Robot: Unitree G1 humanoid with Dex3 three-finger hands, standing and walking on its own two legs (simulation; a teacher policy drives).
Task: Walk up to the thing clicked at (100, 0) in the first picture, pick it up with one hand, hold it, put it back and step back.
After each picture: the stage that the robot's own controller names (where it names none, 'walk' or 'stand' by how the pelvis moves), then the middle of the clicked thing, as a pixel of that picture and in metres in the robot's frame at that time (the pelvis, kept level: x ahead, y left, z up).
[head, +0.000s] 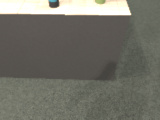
stand; out of the picture +1.04 -0.13 +0.08
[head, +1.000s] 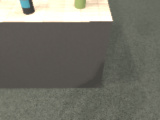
walk; out of the picture +0.94 +0.06 +0.10
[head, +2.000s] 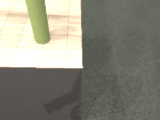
walk; (38, 16) +0.58 +0.23 +0.10
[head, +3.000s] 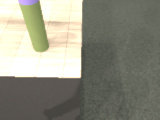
stand; (35, 24) +0.55 +0.20 +0.11
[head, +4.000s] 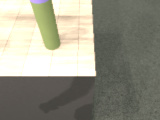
stand; (46, 22) +0.55 +0.14 +0.09
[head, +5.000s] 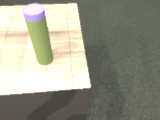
stand; (40, 38) +0.51 +0.17 +0.08
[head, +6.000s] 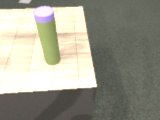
stand; (48, 39) +0.53 +0.14 +0.07
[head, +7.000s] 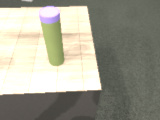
stand; (53, 39) +0.51 +0.13 +0.07
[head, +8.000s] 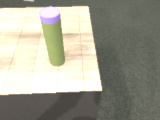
stand; (54, 40) +0.51 +0.12 +0.07
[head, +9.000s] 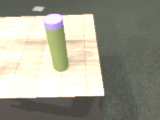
rise first; (57, 45) +0.51 +0.13 +0.08
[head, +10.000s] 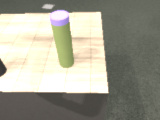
go down; (63, 42) +0.52 +0.12 +0.08
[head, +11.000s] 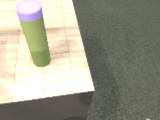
go down; (36, 38) +0.49 +0.13 +0.09
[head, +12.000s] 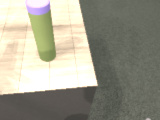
close in; (43, 33) +0.51 +0.12 +0.09
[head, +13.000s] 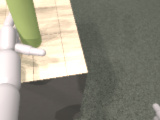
close; (24, 15) +0.52 +0.13 +0.14
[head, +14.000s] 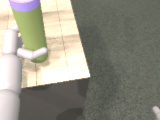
lift; (32, 31) +0.46 +0.11 +0.13
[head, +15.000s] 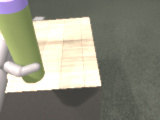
lift; (22, 43) +0.31 +0.15 +0.27
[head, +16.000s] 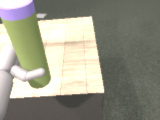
hold; (30, 49) +0.32 +0.14 +0.25
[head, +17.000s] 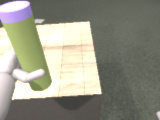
hold; (29, 52) +0.33 +0.15 +0.23
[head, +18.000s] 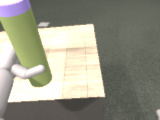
hold; (29, 47) +0.31 +0.14 +0.27
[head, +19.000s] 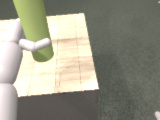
crouch; (34, 22) +0.41 +0.12 +0.27
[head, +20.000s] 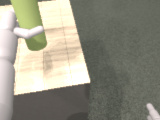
lower; (27, 11) +0.49 +0.12 +0.22
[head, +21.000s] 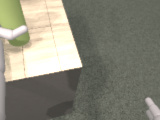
lower; (8, 7) +0.52 +0.14 +0.15
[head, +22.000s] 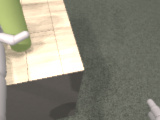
lower; (10, 14) +0.51 +0.15 +0.14
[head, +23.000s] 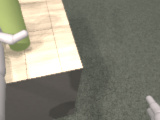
lower; (8, 13) +0.52 +0.14 +0.14
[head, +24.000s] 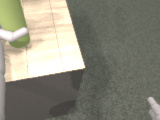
lower; (9, 9) +0.52 +0.15 +0.14
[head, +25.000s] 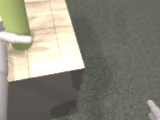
open; (13, 13) +0.51 +0.14 +0.14
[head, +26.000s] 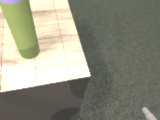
sink last; (22, 25) +0.49 +0.13 +0.13
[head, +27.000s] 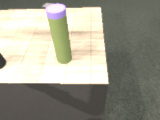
sink last; (60, 37) +0.52 +0.13 +0.11
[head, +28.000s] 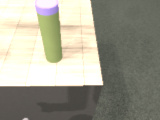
stand; (51, 34) +0.49 +0.13 +0.11
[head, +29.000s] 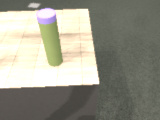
stand; (51, 40) +0.53 +0.14 +0.08
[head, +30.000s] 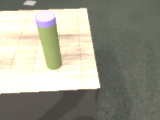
stand; (50, 43) +0.50 +0.14 +0.07
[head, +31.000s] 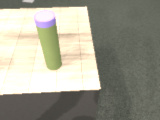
stand; (50, 43) +0.49 +0.14 +0.07
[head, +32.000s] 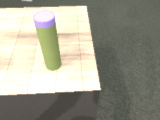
stand; (49, 44) +0.49 +0.14 +0.07
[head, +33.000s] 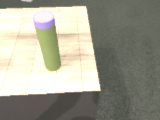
stand; (49, 44) +0.49 +0.14 +0.07
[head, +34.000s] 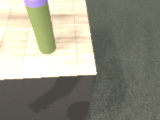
walk; (42, 25) +0.51 +0.16 +0.09
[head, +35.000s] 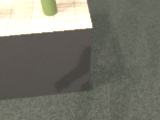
walk; out of the picture +0.73 +0.18 +0.10
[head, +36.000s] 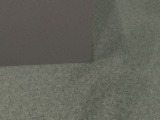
walk; out of the picture +1.02 +0.15 +0.10
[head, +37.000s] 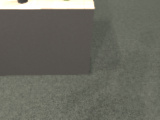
stand; out of the picture +1.10 +0.13 +0.09
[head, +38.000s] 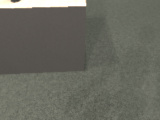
stand; out of the picture +1.13 +0.16 +0.08
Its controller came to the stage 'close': yes
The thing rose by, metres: 0.20
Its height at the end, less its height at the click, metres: +0.00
